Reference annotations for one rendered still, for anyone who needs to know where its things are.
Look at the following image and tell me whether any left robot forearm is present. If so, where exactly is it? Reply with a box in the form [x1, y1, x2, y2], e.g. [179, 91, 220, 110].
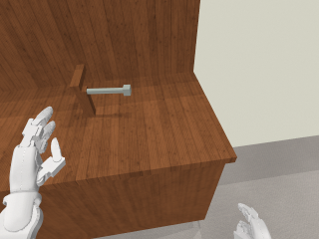
[0, 190, 44, 239]

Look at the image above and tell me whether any tap lever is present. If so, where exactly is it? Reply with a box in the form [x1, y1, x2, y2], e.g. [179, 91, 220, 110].
[86, 85, 132, 97]

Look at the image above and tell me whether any right robot hand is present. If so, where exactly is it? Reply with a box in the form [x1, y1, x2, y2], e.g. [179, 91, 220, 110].
[233, 203, 272, 239]

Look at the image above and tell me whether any left robot hand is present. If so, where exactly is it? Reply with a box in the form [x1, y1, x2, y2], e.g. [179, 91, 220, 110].
[9, 107, 66, 193]

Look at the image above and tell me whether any counter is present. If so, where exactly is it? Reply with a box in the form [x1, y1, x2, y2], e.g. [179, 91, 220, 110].
[0, 0, 237, 239]

